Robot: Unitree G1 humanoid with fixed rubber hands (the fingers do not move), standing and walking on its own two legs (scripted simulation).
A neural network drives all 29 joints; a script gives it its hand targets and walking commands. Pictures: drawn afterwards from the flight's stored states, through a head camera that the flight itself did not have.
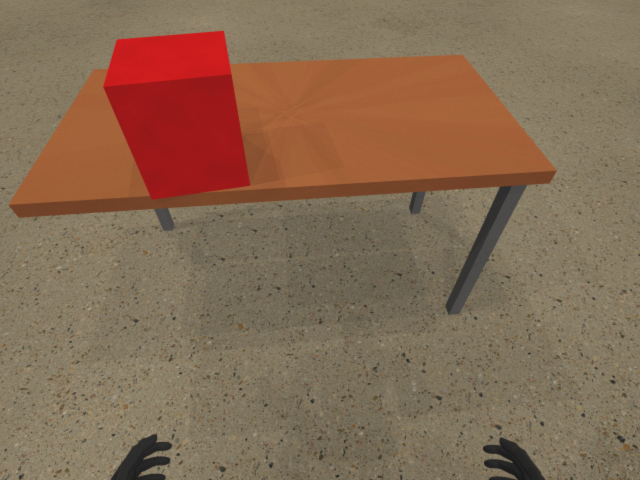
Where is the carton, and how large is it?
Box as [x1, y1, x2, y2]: [103, 31, 249, 199]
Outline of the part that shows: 223,31 117,39 103,87 152,199 249,185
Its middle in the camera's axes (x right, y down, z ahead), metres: -0.28 -0.27 +0.81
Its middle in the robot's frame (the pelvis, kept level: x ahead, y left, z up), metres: +0.79 +0.29 +0.04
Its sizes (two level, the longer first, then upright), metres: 0.210 0.200 0.250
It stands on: a table, 0.68 m high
